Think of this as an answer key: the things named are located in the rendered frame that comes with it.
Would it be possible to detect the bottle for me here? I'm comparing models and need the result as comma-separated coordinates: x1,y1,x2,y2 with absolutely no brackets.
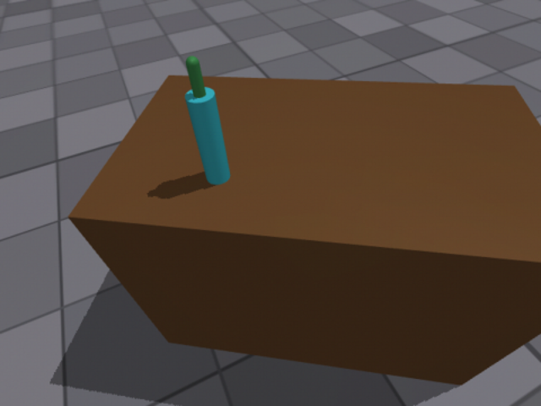
185,56,230,184

